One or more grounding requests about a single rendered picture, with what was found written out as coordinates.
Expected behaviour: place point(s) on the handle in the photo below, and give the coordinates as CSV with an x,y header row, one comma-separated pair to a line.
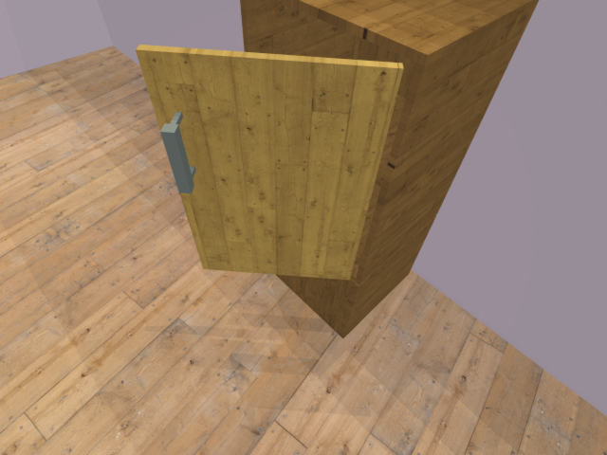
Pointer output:
x,y
175,149

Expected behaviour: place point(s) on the cupboard door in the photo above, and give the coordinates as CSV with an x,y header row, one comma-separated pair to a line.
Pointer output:
x,y
286,150

